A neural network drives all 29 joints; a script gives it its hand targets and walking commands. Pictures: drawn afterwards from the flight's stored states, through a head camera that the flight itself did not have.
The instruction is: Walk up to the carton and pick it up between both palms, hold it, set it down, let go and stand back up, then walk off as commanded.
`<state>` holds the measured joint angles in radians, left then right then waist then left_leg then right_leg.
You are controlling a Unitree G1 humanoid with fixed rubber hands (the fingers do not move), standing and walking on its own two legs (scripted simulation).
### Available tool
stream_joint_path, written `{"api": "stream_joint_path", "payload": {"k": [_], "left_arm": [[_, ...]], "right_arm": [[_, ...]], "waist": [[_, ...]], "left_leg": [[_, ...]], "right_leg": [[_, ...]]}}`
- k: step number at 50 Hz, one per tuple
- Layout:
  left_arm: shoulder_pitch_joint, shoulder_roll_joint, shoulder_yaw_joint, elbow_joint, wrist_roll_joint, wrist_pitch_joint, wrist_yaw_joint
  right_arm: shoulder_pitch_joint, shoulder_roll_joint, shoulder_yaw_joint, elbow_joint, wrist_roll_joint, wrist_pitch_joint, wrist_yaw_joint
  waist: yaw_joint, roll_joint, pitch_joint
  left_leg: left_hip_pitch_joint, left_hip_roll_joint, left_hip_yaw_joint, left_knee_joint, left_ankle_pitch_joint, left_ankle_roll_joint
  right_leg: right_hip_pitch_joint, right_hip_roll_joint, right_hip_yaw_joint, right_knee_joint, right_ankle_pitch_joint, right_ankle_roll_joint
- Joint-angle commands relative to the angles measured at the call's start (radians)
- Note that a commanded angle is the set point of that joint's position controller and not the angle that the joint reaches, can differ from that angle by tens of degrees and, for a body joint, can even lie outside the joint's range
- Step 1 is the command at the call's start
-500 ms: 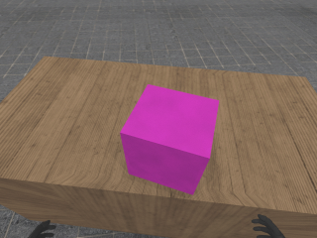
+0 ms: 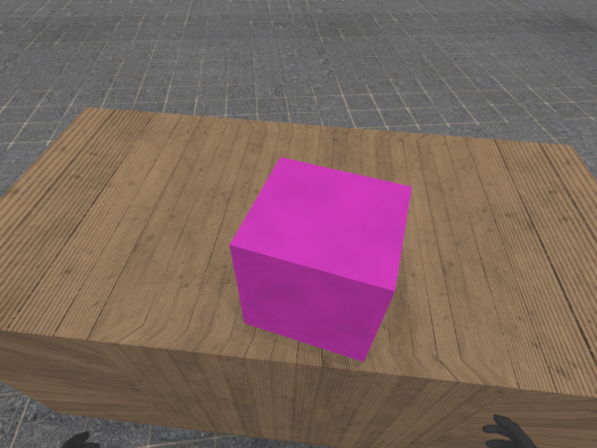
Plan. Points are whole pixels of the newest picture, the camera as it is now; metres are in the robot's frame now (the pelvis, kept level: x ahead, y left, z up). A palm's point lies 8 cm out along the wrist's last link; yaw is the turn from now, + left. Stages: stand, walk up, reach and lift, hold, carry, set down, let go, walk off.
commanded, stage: stand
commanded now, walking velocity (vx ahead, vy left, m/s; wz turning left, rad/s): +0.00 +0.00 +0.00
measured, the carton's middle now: (322, 259) +0.41 -0.04 -0.02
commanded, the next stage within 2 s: walk off in 1.22 s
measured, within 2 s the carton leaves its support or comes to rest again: neither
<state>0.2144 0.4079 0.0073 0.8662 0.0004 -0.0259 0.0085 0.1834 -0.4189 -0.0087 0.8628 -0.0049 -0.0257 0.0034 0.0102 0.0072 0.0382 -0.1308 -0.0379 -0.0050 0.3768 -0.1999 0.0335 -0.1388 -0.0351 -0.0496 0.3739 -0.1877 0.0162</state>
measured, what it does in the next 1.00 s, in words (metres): stands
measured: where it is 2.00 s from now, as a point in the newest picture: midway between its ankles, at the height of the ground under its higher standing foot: outside the picture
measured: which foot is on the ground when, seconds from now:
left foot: down 0.00-1.00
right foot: down 0.00-1.00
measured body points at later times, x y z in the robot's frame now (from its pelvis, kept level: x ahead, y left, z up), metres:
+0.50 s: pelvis +0.01 -0.01 +0.00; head +0.02 -0.01 +0.45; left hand +0.10 +0.31 -0.10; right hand +0.12 -0.32 -0.11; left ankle +0.00 +0.10 -0.75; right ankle +0.01 -0.13 -0.75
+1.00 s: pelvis +0.01 -0.01 +0.00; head +0.01 -0.02 +0.45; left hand +0.11 +0.31 -0.11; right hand +0.12 -0.33 -0.11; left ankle +0.00 +0.10 -0.75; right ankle +0.01 -0.13 -0.75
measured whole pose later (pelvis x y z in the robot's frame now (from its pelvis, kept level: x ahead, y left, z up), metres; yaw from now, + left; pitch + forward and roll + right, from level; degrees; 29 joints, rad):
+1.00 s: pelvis +0.01 -0.01 +0.00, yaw +1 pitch -2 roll +0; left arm 0.16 0.39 0.01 0.96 0.00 -0.02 0.01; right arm 0.17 -0.40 -0.02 0.95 0.00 -0.02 -0.01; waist 0.00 0.01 0.04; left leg -0.10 -0.02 -0.02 0.33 -0.19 0.01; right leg -0.11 -0.02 -0.06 0.34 -0.19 0.00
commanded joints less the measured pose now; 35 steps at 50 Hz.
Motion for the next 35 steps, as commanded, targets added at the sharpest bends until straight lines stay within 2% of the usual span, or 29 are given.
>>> {"api": "stream_joint_path", "payload": {"k": [1,2,4,5,6,7,8,9,10,11,12,13,14,15,16,18,20,21,22,24,25,26,27,28,29,30,31,33,35], "left_arm": [[-0.023,0.155,0.038,-0.037,0.002,-0.009,0.008],[-0.029,0.161,0.038,-0.020,0.015,-0.013,0.002],[-0.045,0.141,0.030,-0.025,0.006,-0.019,0.004],[-0.057,0.157,0.038,-0.037,0.004,-0.016,0.004],[-0.041,0.130,0.035,-0.028,0.002,-0.012,-0.003],[-0.036,0.159,0.040,-0.024,-0.002,-0.012,0.004],[-0.062,0.160,0.037,-0.021,0.005,-0.014,0.004],[-0.008,0.173,0.037,-0.015,0.005,-0.021,0.004],[-0.024,0.164,0.040,-0.003,0.007,-0.019,0.000],[-0.033,0.156,0.044,-0.005,0.004,-0.020,0.002],[-0.012,0.163,0.041,-0.001,0.011,-0.017,0.003],[-0.007,0.166,0.040,-0.002,0.009,-0.017,0.002],[0.024,0.158,0.042,0.019,0.006,-0.016,0.002],[-0.029,0.139,0.036,0.010,0.007,-0.010,0.004],[-0.029,0.142,0.032,0.002,-0.005,-0.005,0.007],[-0.040,0.150,0.041,0.014,-0.001,-0.009,0.010],[-0.068,0.165,0.041,-0.001,0.003,-0.007,0.010],[-0.044,0.168,0.039,0.028,0.000,-0.008,0.010],[-0.048,0.172,0.041,0.027,0.015,-0.009,0.007],[-0.042,0.163,0.038,0.023,0.003,-0.015,0.010],[-0.028,0.133,0.027,0.030,-0.002,-0.009,0.013],[-0.012,0.136,0.030,0.027,-0.010,-0.013,0.008],[-0.053,0.127,0.027,0.025,-0.005,-0.014,0.005],[-0.040,0.164,0.033,0.035,-0.016,-0.010,0.010],[-0.046,0.146,0.042,0.024,-0.010,-0.007,0.006],[-0.044,0.167,0.043,0.038,-0.003,-0.013,0.004],[-0.073,0.170,0.044,0.037,0.002,-0.015,0.008],[-0.059,0.132,0.033,0.032,-0.003,-0.019,0.005],[-0.033,0.151,0.042,0.045,-0.003,-0.006,0.012]], "right_arm": [[-0.062,-0.133,-0.030,-0.053,-0.002,-0.010,0.000],[-0.053,-0.112,-0.027,-0.066,-0.002,-0.011,-0.002],[-0.014,-0.129,-0.026,-0.028,0.000,-0.011,0.002],[-0.010,-0.124,-0.027,-0.033,-0.001,-0.011,-0.001],[-0.014,-0.158,-0.038,-0.022,-0.001,-0.013,0.001],[-0.028,-0.165,-0.045,-0.032,-0.003,-0.014,-0.001],[-0.046,-0.143,-0.031,-0.025,-0.003,-0.005,-0.001],[-0.026,-0.133,-0.032,-0.039,0.002,-0.015,0.004],[-0.030,-0.157,-0.038,-0.035,-0.006,-0.016,0.004],[-0.021,-0.146,-0.032,-0.030,0.007,-0.022,-0.002],[0.022,-0.133,-0.029,-0.012,0.006,-0.017,0.003],[0.014,-0.148,-0.032,-0.009,0.011,-0.023,0.003],[0.002,-0.135,-0.021,-0.011,0.005,-0.014,-0.008],[0.024,-0.141,-0.030,-0.011,0.013,-0.017,-0.012],[0.017,-0.142,-0.026,-0.006,0.006,-0.021,-0.006],[-0.020,-0.145,-0.034,-0.001,0.002,-0.013,-0.012],[-0.047,-0.174,-0.042,-0.022,-0.002,-0.013,-0.010],[-0.023,-0.159,-0.040,-0.005,-0.002,-0.006,-0.013],[0.004,-0.123,-0.037,-0.007,-0.001,-0.005,-0.013],[0.009,-0.122,-0.029,0.010,-0.001,-0.010,-0.015],[-0.012,-0.116,-0.027,0.012,0.004,-0.007,-0.012],[0.031,-0.132,-0.033,0.014,0.003,-0.011,-0.013],[0.018,-0.148,-0.038,0.018,0.006,-0.007,-0.014],[0.024,-0.124,-0.028,0.017,0.005,-0.002,-0.013],[-0.007,-0.160,-0.039,0.016,-0.001,-0.007,-0.018],[-0.031,-0.147,-0.040,0.023,0.002,-0.013,-0.019],[-0.014,-0.163,-0.044,0.027,0.000,-0.012,-0.014],[-0.030,-0.158,-0.042,0.024,0.000,-0.011,-0.015],[-0.013,-0.156,-0.044,0.030,0.010,-0.010,-0.014]], "waist": [[0.011,0.008,0.017],[-0.014,0.006,-0.044],[0.000,0.009,0.030],[-0.022,-0.013,0.008],[-0.005,-0.011,-0.025],[-0.001,0.034,-0.011],[0.006,-0.002,-0.003],[-0.003,0.019,-0.049],[0.003,0.000,-0.058],[0.007,0.027,-0.044],[-0.016,-0.037,-0.069],[0.001,-0.034,-0.026],[0.002,0.043,-0.008],[-0.016,0.023,-0.004],[-0.014,0.017,-0.045],[-0.002,-0.054,-0.023],[0.009,0.003,-0.036],[-0.003,-0.035,-0.057],[-0.017,-0.014,-0.062],[-0.010,-0.016,-0.013],[0.004,0.034,-0.046],[-0.007,-0.017,-0.036],[-0.009,-0.031,-0.003],[-0.026,0.019,-0.033],[-0.015,0.029,-0.039],[0.009,-0.049,-0.048],[-0.018,0.004,-0.061],[0.014,0.000,-0.042],[-0.008,-0.005,-0.037]], "left_leg": [[-0.100,0.162,-0.136,-0.117,0.000,-0.007],[-0.056,0.169,-0.137,-0.112,-0.008,-0.009],[-0.093,0.151,-0.125,-0.115,-0.014,-0.006],[-0.087,0.153,-0.148,-0.121,-0.019,-0.005],[-0.047,0.156,-0.126,-0.116,-0.035,-0.002],[-0.086,0.154,-0.140,-0.113,-0.038,0.000],[-0.070,0.164,-0.136,-0.103,0.057,-0.005],[-0.048,0.159,-0.127,-0.093,0.027,-0.001],[-0.068,0.147,-0.118,-0.102,0.056,-0.006],[-0.077,0.151,-0.120,-0.085,0.065,-0.014],[-0.040,0.154,-0.118,-0.086,0.119,-0.010],[-0.069,0.171,-0.133,-0.085,0.141,-0.013],[-0.069,0.165,-0.126,-0.082,0.127,-0.004],[-0.056,0.165,-0.125,-0.079,0.121,-0.008],[-0.034,0.160,-0.125,-0.086,0.123,-0.003],[-0.022,0.169,-0.133,-0.085,0.111,0.004],[-0.044,0.169,-0.123,-0.084,0.121,0.005],[0.003,0.167,-0.132,-0.086,0.149,0.003],[0.043,0.166,-0.116,-0.082,0.175,-0.014],[-0.015,0.163,-0.120,-0.084,0.156,-0.009],[-0.018,0.153,-0.113,-0.068,0.164,-0.007],[0.008,0.152,-0.113,-0.078,0.154,-0.018],[-0.019,0.163,-0.109,-0.071,0.137,-0.003],[0.025,0.158,-0.107,-0.078,0.143,-0.017],[-0.012,0.160,-0.111,-0.069,0.130,-0.006],[-0.017,0.157,-0.126,-0.085,0.134,-0.004],[0.034,0.157,-0.113,-0.080,0.175,-0.011],[-0.026,0.162,-0.115,-0.091,0.151,0.001],[-0.018,0.163,-0.114,-0.076,0.193,-0.004]], "right_leg": [[0.025,-0.113,0.115,-0.065,0.008,-0.042],[0.024,-0.103,0.117,-0.064,-0.014,-0.039],[0.007,-0.115,0.124,-0.056,-0.016,-0.040],[0.011,-0.104,0.111,-0.044,-0.015,-0.035],[0.007,-0.104,0.089,-0.066,-0.009,-0.040],[0.028,-0.104,0.097,-0.061,0.011,-0.040],[0.014,-0.115,0.106,-0.061,0.006,-0.043],[0.031,-0.116,0.114,-0.063,0.012,-0.040],[0.069,-0.109,0.096,-0.051,0.041,-0.042],[0.074,-0.113,0.122,-0.054,0.075,-0.047],[0.065,-0.110,0.101,-0.034,0.087,-0.038],[0.059,-0.108,0.098,-0.043,0.096,-0.031],[0.038,-0.111,0.107,-0.054,0.078,-0.032],[0.026,-0.124,0.115,-0.062,0.088,-0.033],[0.043,-0.120,0.099,-0.054,0.080,-0.026],[0.021,-0.121,0.100,-0.061,0.086,-0.039],[0.045,-0.114,0.093,-0.060,0.080,-0.041],[0.030,-0.117,0.111,-0.061,0.083,-0.042],[0.003,-0.115,0.097,-0.049,0.048,-0.043],[0.029,-0.122,0.113,-0.060,0.117,-0.047],[0.052,-0.127,0.100,-0.062,0.114,-0.037],[0.032,-0.130,0.105,-0.065,0.120,-0.042],[0.016,-0.126,0.113,-0.071,0.148,-0.038],[0.011,-0.125,0.112,-0.066,0.117,-0.045],[0.051,-0.124,0.096,-0.088,0.115,-0.041],[0.064,-0.115,0.099,-0.070,0.104,-0.042],[0.028,-0.122,0.110,-0.068,0.128,-0.050],[0.069,-0.123,0.094,-0.062,0.113,-0.044],[0.073,-0.119,0.111,-0.070,0.152,-0.041]]}}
